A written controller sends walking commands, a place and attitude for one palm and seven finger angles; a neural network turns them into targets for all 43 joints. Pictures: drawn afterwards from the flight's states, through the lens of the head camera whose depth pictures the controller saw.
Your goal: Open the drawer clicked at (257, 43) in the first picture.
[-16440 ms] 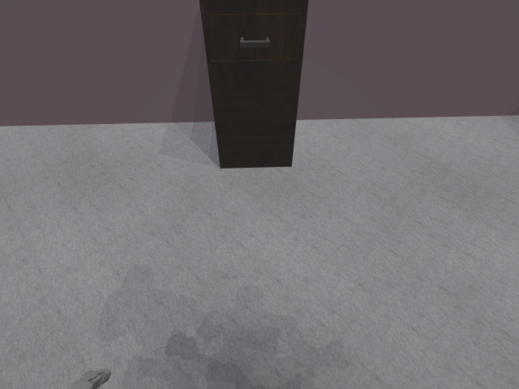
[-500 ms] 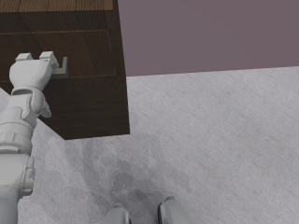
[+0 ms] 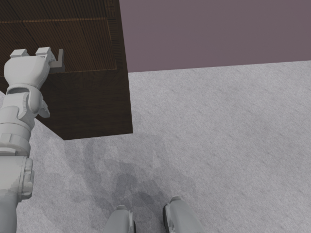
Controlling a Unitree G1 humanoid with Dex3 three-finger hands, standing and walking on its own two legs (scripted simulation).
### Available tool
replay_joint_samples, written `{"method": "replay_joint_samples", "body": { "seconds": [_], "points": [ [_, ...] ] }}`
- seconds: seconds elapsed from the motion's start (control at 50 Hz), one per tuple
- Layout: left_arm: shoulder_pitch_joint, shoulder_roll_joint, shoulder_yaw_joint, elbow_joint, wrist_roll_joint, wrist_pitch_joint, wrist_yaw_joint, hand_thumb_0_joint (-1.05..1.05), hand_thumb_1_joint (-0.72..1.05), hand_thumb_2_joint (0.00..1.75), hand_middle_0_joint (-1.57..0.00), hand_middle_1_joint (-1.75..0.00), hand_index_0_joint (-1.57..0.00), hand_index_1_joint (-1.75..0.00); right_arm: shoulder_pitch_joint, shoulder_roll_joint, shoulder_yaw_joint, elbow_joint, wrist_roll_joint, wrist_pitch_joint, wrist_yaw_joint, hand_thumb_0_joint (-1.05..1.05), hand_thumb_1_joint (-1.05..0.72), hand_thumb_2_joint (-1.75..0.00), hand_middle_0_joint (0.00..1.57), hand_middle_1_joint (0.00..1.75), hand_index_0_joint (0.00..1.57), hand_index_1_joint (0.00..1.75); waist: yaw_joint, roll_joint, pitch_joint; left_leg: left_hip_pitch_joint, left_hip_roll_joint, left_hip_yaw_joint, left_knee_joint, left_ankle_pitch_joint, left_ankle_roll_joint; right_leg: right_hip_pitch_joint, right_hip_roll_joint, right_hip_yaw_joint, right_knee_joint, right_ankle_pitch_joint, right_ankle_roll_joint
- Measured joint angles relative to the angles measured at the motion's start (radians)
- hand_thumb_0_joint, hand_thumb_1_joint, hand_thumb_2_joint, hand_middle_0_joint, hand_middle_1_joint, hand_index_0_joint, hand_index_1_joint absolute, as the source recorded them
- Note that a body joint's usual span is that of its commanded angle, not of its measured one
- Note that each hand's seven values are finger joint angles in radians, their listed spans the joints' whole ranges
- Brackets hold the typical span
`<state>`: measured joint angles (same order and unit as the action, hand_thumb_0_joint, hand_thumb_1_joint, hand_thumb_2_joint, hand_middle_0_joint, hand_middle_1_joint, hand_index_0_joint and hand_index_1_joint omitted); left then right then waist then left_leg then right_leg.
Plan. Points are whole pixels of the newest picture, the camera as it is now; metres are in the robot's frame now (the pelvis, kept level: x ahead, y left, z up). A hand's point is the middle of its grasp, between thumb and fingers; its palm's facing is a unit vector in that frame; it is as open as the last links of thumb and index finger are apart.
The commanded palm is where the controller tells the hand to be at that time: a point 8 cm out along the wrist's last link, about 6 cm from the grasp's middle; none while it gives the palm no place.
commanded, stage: lower the fingers behind the handle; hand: left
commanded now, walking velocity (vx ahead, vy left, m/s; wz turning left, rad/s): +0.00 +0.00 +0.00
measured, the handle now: (40, 61) +0.56 +0.27 +0.03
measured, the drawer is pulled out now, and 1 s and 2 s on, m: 0.00 0.00 0.09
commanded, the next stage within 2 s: close the thumb around the handle in 0.02 s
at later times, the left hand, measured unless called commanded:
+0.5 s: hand (40, 82) +0.51 +0.27 +0.01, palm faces -0.08 -0.01 -1.00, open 9.8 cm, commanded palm +0.50 +0.27 +0.06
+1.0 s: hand (40, 83) +0.51 +0.27 +0.01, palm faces -0.07 -0.01 -1.00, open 5.4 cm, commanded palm +0.48 +0.27 +0.06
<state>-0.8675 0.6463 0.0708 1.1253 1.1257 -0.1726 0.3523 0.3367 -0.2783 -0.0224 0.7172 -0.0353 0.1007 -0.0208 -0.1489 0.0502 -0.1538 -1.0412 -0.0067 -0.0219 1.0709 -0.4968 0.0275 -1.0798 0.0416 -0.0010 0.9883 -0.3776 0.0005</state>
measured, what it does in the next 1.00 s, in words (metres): stands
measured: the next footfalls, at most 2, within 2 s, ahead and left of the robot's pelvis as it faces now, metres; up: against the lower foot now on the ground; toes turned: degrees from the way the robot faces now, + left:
none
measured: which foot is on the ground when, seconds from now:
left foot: down 0.00-1.00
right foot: down 0.00-1.00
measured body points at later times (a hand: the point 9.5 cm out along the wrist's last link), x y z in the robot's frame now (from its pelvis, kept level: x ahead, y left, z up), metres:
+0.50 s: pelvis +0.01 +0.00 +0.00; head +0.16 +0.01 +0.43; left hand +0.51 +0.27 +0.06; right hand +0.01 -0.28 -0.12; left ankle -0.01 +0.10 -0.66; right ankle +0.04 -0.12 -0.66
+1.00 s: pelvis +0.01 +0.00 +0.01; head +0.16 +0.01 +0.43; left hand +0.50 +0.27 +0.06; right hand +0.02 -0.28 -0.12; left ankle -0.01 +0.10 -0.66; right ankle +0.04 -0.12 -0.66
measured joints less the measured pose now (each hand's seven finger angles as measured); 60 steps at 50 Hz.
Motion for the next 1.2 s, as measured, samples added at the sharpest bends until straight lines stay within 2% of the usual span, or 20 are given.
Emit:
{"method": "replay_joint_samples", "body": {
  "seconds": [0.18, 0.28, 0.48, 0.68, 0.76, 1.04, 1.2],
  "points": [
    [-0.017, -0.01, -0.017, 0.025, 0.0, 0.034, -0.01, 0.0, -0.48, 0.3, -0.32, -1.21, -0.32, -1.21, -0.005, 0.003, 0.007, -0.007, 0.002, 0.0, 0.0, 0.0, -0.91, -0.89, 0.2, 0.3, 0.21, 0.3, -0.007, -0.001, 0.002, 0.019, -0.001, -0.004, -0.017, 0.005, 0.0, 0.022, -0.001, -0.003, -0.019, 0.004, 0.0],
    [-0.016, -0.007, -0.015, 0.025, -0.003, 0.027, -0.024, 0.0, -0.39, 0.34, -0.33, -1.22, -0.33, -1.22, -0.002, 0.002, 0.007, -0.012, 0.002, -0.001, -0.002, 0.0, -0.91, -0.89, 0.2, 0.3, 0.21, 0.3, -0.006, 0.0, 0.002, 0.026, 0.0, -0.003, -0.024, 0.005, 0.0, 0.028, 0.0, -0.002, -0.025, 0.004, 0.0],
    [-0.005, -0.003, -0.007, 0.006, -0.001, 0.001, -0.015, 0.0, 0.05, 0.53, -0.35, -1.26, -0.36, -1.26, -0.001, 0.001, 0.003, -0.009, -0.001, 0.0, -0.002, 0.0, -0.91, -0.89, 0.2, 0.3, 0.21, 0.3, 0.002, 0.001, -0.001, 0.015, 0.0, -0.005, -0.013, -0.004, 0.0, 0.017, 0.0, -0.004, -0.013, -0.005, -0.001],
    [0.024, -0.004, 0.01, -0.018, -0.01, 0.004, -0.019, 0.0, 0.58, 0.76, -0.36, -1.3, -0.4, -1.32, -0.012, 0.002, 0.003, -0.013, -0.002, 0.012, 0.003, 0.0, -0.91, -0.89, 0.2, 0.3, 0.21, 0.3, 0.002, -0.001, -0.001, 0.032, 0.006, 0.004, -0.023, -0.006, 0.001, 0.029, 0.006, 0.005, -0.022, -0.003, 0.0],
    [0.042, -0.006, 0.013, -0.03, -0.011, -0.001, -0.022, 0.0, 0.73, 0.82, -0.37, -1.31, -0.41, -1.34, -0.011, 0.0, 0.001, -0.015, -0.002, 0.015, 0.004, 0.0, -0.91, -0.89, 0.2, 0.3, 0.21, 0.3, 0.005, 0.0, -0.002, 0.042, 0.006, 0.007, -0.029, -0.006, 0.002, 0.039, 0.007, 0.008, -0.029, -0.002, 0.001],
    [0.046, -0.027, -0.005, -0.033, -0.008, 0.01, 0.003, 0.0, 0.75, 0.84, -0.36, -1.34, -0.41, -1.35, -0.012, 0.0, -0.004, -0.01, -0.001, 0.018, 0.008, 0.0, -0.91, -0.89, 0.2, 0.3, 0.21, 0.3, 0.015, 0.001, -0.004, 0.05, 0.001, 0.009, -0.032, -0.009, 0.006, 0.046, 0.001, 0.01, -0.03, -0.008, 0.005],
    [0.141, -0.052, 0.008, -0.112, -0.033, 0.026, -0.008, 0.01, 0.76, 0.81, -0.33, -1.35, -0.4, -1.35, -0.005, 0.006, -0.016, -0.02, 0.003, 0.031, 0.017, 0.0, -0.91, -0.89, 0.2, 0.3, 0.21, 0.3, 0.031, 0.003, -0.006, 0.105, 0.008, 0.026, -0.072, -0.009, 0.01, 0.095, 0.009, 0.028, -0.068, -0.002, 0.009]
  ]
}}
